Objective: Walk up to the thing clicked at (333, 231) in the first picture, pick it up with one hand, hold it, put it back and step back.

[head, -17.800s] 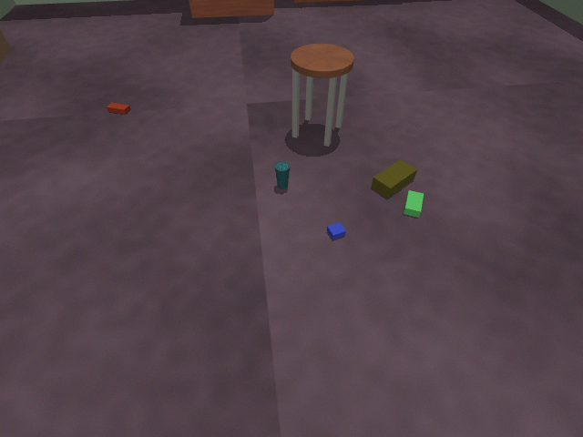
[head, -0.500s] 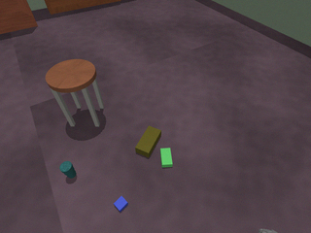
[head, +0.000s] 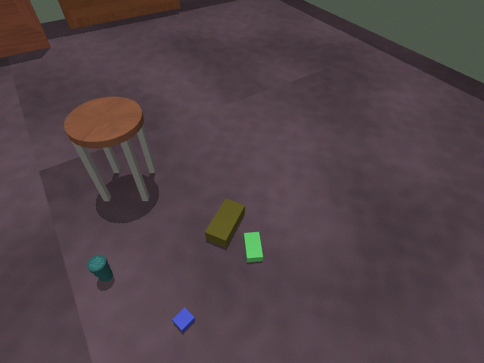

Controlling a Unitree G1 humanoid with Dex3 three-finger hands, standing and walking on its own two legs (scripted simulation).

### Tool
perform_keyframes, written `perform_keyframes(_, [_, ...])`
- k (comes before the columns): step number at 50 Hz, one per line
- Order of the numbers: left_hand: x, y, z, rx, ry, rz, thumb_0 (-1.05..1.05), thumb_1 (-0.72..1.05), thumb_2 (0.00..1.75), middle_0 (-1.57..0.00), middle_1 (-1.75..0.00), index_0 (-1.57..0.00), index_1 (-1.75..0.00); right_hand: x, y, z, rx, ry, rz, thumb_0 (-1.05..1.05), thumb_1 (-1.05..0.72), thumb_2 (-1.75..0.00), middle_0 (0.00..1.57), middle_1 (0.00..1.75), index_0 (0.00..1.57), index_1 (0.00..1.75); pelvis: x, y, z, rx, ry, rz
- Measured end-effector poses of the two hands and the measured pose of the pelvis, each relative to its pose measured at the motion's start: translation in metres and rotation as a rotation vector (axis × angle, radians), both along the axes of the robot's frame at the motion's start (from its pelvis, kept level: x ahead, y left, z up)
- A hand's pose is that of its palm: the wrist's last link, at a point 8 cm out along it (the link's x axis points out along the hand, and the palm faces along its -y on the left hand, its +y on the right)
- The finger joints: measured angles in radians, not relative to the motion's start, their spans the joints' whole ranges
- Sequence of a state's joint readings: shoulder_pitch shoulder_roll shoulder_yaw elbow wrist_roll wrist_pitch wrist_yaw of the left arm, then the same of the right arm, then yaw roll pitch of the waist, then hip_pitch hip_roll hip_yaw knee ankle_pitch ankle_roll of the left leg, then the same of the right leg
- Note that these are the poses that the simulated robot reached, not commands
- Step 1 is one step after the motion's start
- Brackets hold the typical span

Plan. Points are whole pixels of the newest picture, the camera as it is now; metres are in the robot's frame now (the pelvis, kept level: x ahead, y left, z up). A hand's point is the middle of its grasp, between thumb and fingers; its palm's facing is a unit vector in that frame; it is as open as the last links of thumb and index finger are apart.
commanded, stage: stand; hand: left
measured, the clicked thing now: (183, 319) +0.44 +0.22 -0.76
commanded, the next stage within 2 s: walk up in 0.98 s
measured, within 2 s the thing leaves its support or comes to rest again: neither
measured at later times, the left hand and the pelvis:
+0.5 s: hand out of the picture +0.10 +0.26 -0.15, palm faces -0.02 -0.94 -0.34, open 7.4 cm; pelvis +0.03 +0.01 +0.00, yaw +0 degrees
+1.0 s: hand out of the picture +0.11 +0.26 -0.15, palm faces -0.01 -0.94 -0.35, open 7.4 cm; pelvis +0.03 +0.01 +0.00, yaw +0 degrees
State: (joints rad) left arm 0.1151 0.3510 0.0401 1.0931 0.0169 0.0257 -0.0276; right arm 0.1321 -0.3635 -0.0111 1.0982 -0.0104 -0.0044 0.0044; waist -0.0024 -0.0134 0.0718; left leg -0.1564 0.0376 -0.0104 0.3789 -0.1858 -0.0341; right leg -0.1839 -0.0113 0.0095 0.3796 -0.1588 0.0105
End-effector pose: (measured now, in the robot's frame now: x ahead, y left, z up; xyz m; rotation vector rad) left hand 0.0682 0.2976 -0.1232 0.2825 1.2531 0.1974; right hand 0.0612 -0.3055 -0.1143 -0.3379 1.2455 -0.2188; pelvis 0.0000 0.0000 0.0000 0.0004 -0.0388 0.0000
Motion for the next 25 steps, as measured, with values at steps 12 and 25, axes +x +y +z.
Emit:
perform_keyframes(12, [0.008, 0.004, 0.006, 0.019, 0.0, -0.013, 0.01, 0.91, 0.89, -0.21, -0.3, -0.2, -0.3, 0.005, 0.012, -0.006, 0.035, 0.018, 0.004, 0.01, -0.91, -0.9, 0.2, 0.3, 0.2, 0.3, 0.015, 0.004, 0.002, 0.0, 0.006, 0.005])
perform_keyframes(25, [0.026, 0.009, 0.006, 0.029, 0.003, -0.014, 0.01, 0.91, 0.89, -0.21, -0.3, -0.2, -0.3, 0.037, 0.015, -0.003, 0.028, -0.003, 0.02, 0.01, -0.91, -0.9, 0.21, 0.3, 0.2, 0.3, 0.032, 0.007, 0.003, -0.001, 0.013, 0.007])
